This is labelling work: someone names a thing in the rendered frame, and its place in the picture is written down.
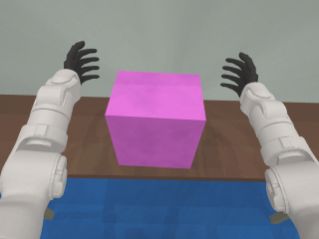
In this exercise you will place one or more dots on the right robot forearm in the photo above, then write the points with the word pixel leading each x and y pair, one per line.
pixel 280 143

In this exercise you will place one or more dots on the table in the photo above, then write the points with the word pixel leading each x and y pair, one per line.
pixel 228 149

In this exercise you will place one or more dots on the left robot forearm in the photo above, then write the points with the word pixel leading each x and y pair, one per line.
pixel 46 128

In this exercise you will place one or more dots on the left robot upper arm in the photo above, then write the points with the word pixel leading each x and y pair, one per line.
pixel 31 180

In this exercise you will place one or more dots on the right robot upper arm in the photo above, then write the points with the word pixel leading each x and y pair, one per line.
pixel 294 189

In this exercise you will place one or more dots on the robot right hand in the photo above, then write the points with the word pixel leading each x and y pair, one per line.
pixel 246 75

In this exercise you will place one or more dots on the robot left hand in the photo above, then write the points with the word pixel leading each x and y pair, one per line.
pixel 75 63

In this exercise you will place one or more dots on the carton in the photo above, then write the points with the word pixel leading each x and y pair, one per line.
pixel 156 119

